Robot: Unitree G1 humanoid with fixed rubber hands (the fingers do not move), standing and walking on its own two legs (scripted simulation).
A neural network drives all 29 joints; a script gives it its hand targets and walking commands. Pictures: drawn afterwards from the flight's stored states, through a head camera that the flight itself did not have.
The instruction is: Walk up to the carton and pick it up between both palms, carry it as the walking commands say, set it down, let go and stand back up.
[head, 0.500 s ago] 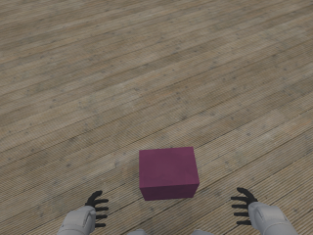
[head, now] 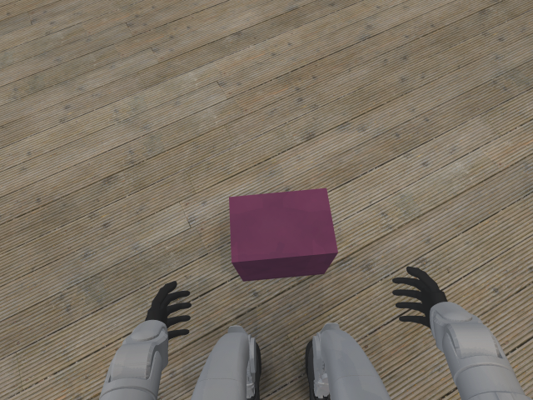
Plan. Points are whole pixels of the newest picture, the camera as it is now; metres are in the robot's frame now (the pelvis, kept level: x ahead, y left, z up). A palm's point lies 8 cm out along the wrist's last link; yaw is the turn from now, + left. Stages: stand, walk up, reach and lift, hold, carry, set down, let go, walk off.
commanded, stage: reach and lift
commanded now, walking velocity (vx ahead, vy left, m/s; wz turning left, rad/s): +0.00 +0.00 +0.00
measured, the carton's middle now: (281, 239) +0.49 +0.00 -0.56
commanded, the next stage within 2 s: none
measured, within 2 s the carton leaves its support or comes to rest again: neither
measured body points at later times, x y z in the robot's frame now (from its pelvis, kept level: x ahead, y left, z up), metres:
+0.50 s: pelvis -0.02 +0.00 -0.04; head +0.19 -0.01 +0.36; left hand +0.36 +0.20 -0.14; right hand +0.38 -0.24 -0.14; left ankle +0.05 +0.11 -0.68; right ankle +0.05 -0.10 -0.68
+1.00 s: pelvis -0.01 +0.00 -0.06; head +0.28 -0.01 +0.28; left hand +0.48 +0.21 -0.16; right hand +0.51 -0.25 -0.16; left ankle +0.05 +0.11 -0.68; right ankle +0.05 -0.10 -0.68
